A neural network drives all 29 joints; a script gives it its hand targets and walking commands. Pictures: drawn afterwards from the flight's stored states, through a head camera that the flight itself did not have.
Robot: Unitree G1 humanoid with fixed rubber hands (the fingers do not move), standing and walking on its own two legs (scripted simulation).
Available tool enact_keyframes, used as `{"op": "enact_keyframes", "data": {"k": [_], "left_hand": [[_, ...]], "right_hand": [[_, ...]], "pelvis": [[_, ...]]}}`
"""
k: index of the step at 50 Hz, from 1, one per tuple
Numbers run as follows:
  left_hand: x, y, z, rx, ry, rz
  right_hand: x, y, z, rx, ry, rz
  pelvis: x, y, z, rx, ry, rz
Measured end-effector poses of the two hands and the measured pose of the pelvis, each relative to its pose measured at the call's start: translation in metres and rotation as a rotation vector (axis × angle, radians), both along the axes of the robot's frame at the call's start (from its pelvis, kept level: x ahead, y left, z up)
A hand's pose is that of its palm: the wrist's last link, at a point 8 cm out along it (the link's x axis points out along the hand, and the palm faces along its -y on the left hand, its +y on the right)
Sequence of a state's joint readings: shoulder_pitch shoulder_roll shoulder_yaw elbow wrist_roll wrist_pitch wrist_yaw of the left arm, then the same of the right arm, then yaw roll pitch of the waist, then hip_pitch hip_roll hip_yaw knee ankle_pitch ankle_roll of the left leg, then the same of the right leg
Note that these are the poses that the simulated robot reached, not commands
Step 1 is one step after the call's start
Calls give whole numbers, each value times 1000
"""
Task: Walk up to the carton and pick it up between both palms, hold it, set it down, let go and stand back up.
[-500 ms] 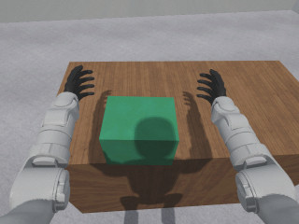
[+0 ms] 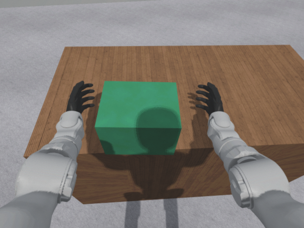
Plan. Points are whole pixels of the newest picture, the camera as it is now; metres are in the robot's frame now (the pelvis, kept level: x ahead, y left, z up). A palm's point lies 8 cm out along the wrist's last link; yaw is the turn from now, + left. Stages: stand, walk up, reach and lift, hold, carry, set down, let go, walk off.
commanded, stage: reach and lift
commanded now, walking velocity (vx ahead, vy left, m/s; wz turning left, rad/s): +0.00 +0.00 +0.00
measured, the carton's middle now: (140, 119) +0.43 +0.02 +0.01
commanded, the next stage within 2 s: none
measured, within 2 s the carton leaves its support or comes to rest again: neither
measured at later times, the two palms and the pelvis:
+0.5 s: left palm (87, 115) +0.43 +0.17 +0.04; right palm (194, 114) +0.42 -0.14 +0.04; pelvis -0.01 -0.01 -0.02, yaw +2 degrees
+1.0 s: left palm (89, 120) +0.42 +0.16 +0.04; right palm (196, 120) +0.40 -0.14 +0.04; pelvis +0.02 +0.01 +0.02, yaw +1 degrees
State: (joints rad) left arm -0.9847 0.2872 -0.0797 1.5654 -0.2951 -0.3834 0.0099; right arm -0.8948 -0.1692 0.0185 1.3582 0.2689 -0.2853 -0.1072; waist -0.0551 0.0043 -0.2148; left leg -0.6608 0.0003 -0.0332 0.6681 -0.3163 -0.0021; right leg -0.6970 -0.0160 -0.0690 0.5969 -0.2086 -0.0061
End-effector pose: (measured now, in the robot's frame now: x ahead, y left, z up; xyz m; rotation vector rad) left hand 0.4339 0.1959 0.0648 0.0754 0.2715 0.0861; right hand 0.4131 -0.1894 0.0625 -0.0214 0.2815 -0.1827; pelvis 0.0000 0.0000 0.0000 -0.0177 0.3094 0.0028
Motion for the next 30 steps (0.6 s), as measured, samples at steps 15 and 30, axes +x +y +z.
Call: {"op": "enact_keyframes", "data": {"k": [15,30], "left_hand": [[-6,-20,-34,-32,-20,-3],[-6,-27,-22,-62,-25,-25]], "right_hand": [[0,12,-27,19,-22,44],[-3,53,-17,16,-34,20]], "pelvis": [[-16,-11,-20,12,101,6],[-9,-10,-5,0,16,42]]}}
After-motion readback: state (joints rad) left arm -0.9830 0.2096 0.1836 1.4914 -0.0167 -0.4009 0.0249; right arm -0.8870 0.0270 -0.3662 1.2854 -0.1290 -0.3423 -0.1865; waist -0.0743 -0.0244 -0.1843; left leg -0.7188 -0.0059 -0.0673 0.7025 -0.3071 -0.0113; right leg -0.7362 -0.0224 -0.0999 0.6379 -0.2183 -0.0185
